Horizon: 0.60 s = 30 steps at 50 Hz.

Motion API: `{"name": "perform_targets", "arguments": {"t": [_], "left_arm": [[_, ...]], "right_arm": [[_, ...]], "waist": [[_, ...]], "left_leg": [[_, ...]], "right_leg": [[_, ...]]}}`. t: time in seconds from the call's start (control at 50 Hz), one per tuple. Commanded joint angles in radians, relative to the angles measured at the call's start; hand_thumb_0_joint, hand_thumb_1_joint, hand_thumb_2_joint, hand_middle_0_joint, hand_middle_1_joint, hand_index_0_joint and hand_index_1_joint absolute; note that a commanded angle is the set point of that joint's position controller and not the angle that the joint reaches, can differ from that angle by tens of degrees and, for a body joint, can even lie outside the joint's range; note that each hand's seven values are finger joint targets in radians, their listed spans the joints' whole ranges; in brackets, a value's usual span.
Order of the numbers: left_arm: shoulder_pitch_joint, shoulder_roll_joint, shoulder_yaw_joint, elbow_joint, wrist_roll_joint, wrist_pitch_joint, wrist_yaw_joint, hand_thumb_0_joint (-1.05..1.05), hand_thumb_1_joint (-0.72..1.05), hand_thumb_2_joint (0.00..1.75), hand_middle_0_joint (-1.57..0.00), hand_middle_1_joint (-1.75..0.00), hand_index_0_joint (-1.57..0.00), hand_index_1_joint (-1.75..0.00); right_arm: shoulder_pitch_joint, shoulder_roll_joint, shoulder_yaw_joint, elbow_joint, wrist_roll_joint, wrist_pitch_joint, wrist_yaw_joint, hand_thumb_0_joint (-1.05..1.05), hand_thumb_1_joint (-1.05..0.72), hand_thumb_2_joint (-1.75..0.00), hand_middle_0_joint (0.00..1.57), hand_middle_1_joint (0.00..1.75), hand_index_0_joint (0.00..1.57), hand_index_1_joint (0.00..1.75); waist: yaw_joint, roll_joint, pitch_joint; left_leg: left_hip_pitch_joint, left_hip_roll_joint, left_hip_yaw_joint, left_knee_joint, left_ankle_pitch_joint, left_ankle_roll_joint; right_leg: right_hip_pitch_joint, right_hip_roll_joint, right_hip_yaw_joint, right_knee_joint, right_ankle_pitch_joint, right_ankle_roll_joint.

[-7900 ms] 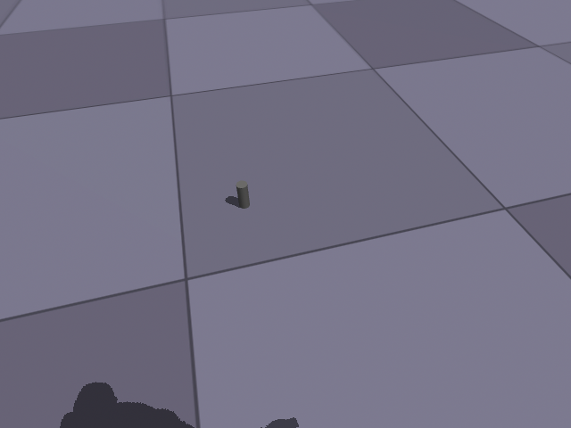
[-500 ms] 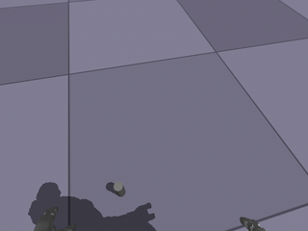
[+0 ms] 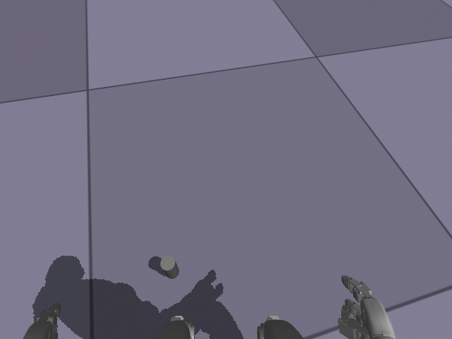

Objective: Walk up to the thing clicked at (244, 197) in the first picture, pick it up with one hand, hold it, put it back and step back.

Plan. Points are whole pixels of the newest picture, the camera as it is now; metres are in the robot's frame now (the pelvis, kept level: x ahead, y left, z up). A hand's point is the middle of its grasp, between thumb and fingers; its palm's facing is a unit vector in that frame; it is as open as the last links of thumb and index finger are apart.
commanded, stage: go down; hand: left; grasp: from the side
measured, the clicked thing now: (170, 267) +0.40 +0.19 -0.63
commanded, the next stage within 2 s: none
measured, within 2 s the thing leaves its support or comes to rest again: neither
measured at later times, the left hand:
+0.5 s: hand (74, 317) +0.20 +0.32 -0.19, palm faces +0.13 -0.96 -0.25, open 17.5 cm
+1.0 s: hand (79, 286) +0.28 +0.36 -0.27, palm faces +0.14 -0.97 -0.20, open 16.9 cm
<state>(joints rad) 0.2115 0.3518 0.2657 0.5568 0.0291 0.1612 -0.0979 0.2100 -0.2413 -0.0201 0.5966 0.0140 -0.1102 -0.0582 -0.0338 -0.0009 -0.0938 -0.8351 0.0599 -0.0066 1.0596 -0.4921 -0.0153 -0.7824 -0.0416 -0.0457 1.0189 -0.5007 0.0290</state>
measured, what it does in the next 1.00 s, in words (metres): lowers itself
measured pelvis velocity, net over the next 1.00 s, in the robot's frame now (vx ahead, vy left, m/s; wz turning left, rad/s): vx -0.07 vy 0.00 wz -0.05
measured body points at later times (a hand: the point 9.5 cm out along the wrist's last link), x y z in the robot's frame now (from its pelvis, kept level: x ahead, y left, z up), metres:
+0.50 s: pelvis -0.03 +0.00 -0.10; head +0.12 +0.03 +0.33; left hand +0.19 +0.37 -0.18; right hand +0.16 -0.26 -0.19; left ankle +0.01 +0.13 -0.67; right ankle +0.00 -0.14 -0.67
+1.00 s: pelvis -0.07 +0.00 -0.22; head +0.13 +0.03 +0.18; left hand +0.27 +0.41 -0.25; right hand +0.08 -0.28 -0.33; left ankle +0.01 +0.13 -0.67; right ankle -0.01 -0.14 -0.67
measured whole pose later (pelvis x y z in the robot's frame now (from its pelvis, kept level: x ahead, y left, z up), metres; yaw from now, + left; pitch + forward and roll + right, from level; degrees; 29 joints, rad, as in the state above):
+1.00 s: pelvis -0.07 +0.00 -0.22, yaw -3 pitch +33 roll -5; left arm -0.36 0.67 0.66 0.93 -0.12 -0.37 -0.50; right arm 0.11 -0.31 0.04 0.67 -0.03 -0.15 -0.04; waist -0.05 -0.02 -0.15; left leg -1.85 0.06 -0.09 1.93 -0.66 -0.02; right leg -1.78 -0.04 -0.05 1.89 -0.68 0.02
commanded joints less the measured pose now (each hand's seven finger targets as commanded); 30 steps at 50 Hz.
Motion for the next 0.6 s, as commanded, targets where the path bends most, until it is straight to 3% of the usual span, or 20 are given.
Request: {"name": "perform_targets", "arguments": {"t": [0.0, 0.14, 0.16, 0.26, 0.32, 0.42, 0.48, 0.52, 0.54, 0.56, 0.58], "left_arm": [[0.055, 0.232, 0.109, -0.154, -0.010, -0.013, -0.001, 0.00, -0.60, 0.00, -0.09, -0.07, -0.09, -0.07], [0.082, 0.227, 0.127, -0.220, -0.039, -0.064, -0.062, 0.00, -0.58, 0.00, -0.09, -0.05, -0.09, -0.05], [0.089, 0.236, 0.146, -0.224, -0.046, -0.073, -0.066, 0.00, -0.56, 0.00, -0.09, -0.04, -0.08, -0.04], [-0.010, 0.254, 0.168, -0.187, -0.062, -0.141, -0.090, 0.00, -0.58, 0.00, -0.08, -0.05, -0.08, -0.05], [-0.100, 0.295, 0.213, -0.114, -0.082, -0.225, -0.119, 0.00, -0.57, 0.00, -0.08, -0.04, -0.08, -0.04], [-0.246, 0.369, 0.272, -0.012, -0.113, -0.389, -0.196, 0.00, -0.60, 0.06, -0.07, -0.11, -0.07, -0.11], [-0.300, 0.398, 0.291, 0.031, -0.122, -0.444, -0.229, 0.00, -0.57, 0.09, -0.06, -0.13, -0.06, -0.13], [-0.305, 0.428, 0.326, 0.090, -0.129, -0.466, -0.247, 0.00, -0.57, 0.10, -0.06, -0.13, -0.05, -0.13], [-0.334, 0.483, 0.365, 0.074, -0.131, -0.479, -0.252, 0.00, -0.55, 0.11, -0.06, -0.14, -0.05, -0.14], [-0.365, 0.488, 0.367, 0.050, -0.131, -0.493, -0.261, 0.00, -0.53, 0.11, -0.06, -0.13, -0.05, -0.13], [-0.323, 0.479, 0.375, 0.140, -0.130, -0.492, -0.268, 0.00, -0.53, 0.12, -0.06, -0.14, -0.05, -0.14]], "right_arm": [[0.017, -0.150, -0.058, -0.140, -0.003, -0.065, -0.025, 0.00, -0.88, -0.89, 0.20, 0.30, 0.20, 0.30], [0.015, -0.146, -0.059, -0.153, -0.015, -0.101, -0.023, 0.00, -0.91, -0.90, 0.20, 0.30, 0.20, 0.30], [0.018, -0.150, -0.061, -0.155, -0.015, -0.105, -0.021, 0.00, -0.92, -0.90, 0.20, 0.30, 0.20, 0.30], [0.005, -0.158, -0.063, -0.147, -0.021, -0.115, -0.016, 0.00, -0.93, -0.90, 0.20, 0.30, 0.20, 0.30], [-0.003, -0.169, -0.061, -0.136, -0.022, -0.125, -0.011, 0.00, -0.94, -0.91, 0.20, 0.30, 0.20, 0.30], [-0.017, -0.203, -0.061, -0.123, -0.022, -0.131, -0.006, 0.00, -0.92, -0.90, 0.20, 0.30, 0.20, 0.30], [-0.009, -0.214, -0.060, -0.107, -0.025, -0.119, -0.001, 0.00, -0.90, -0.90, 0.20, 0.30, 0.20, 0.30], [-0.011, -0.231, -0.062, -0.089, -0.027, -0.112, 0.002, 0.00, -0.89, -0.90, 0.20, 0.30, 0.20, 0.30], [-0.004, -0.237, -0.061, -0.084, -0.027, -0.107, 0.005, 0.00, -0.90, -0.90, 0.20, 0.30, 0.20, 0.30], [-0.007, -0.230, -0.059, -0.076, -0.032, -0.101, 0.007, 0.00, -0.90, -0.90, 0.20, 0.30, 0.20, 0.30], [-0.012, -0.233, -0.058, -0.071, -0.031, -0.096, 0.007, 0.00, -0.90, -0.90, 0.20, 0.30, 0.20, 0.30]], "waist": [[0.000, 0.057, -0.208], [0.004, 0.109, -0.271], [0.008, 0.108, -0.291], [-0.011, 0.073, -0.291], [-0.003, 0.060, -0.317], [0.017, 0.115, -0.409], [0.036, 0.152, -0.497], [0.048, 0.133, -0.519], [0.062, 0.155, -0.556], [0.064, 0.157, -0.598], [0.061, 0.122, -0.573]], "left_leg": [[0.133, -0.034, -0.001, -0.112, 0.254, 0.021], [0.094, -0.029, -0.012, -0.028, 0.310, 0.020], [0.100, -0.027, -0.015, -0.020, 0.336, 0.021], [-0.015, -0.027, -0.019, 0.076, 0.293, 0.031], [-0.111, -0.031, -0.020, 0.159, 0.249, 0.037], [-0.212, -0.026, -0.057, 0.248, 0.145, 0.022], [-0.229, -0.027, -0.059, 0.304, 0.136, 0.018], [-0.255, -0.025, -0.067, 0.341, 0.149, 0.019], [-0.262, -0.026, -0.067, 0.362, 0.177, 0.020], [-0.269, -0.028, -0.062, 0.388, 0.194, 0.022], [-0.295, -0.029, -0.060, 0.407, 0.197, 0.028]], "right_leg": [[0.066, 0.038, -0.002, -0.105, 0.237, -0.040], [-0.020, 0.035, 0.000, -0.004, 0.264, -0.044], [-0.022, 0.035, -0.002, 0.007, 0.278, -0.045], [-0.131, 0.034, 0.006, 0.088, 0.249, -0.042], [-0.221, 0.032, 0.013, 0.170, 0.212, -0.043], [-0.412, 0.030, 0.007, 0.324, 0.094, -0.056], [-0.463, 0.030, 0.011, 0.381, 0.084, -0.060], [-0.505, 0.032, 0.005, 0.421, 0.087, -0.061], [-0.508, 0.031, 0.006, 0.442, 0.104, -0.063], [-0.506, 0.030, 0.011, 0.450, 0.118, -0.063], [-0.527, 0.034, 0.006, 0.460, 0.114, -0.063]]}}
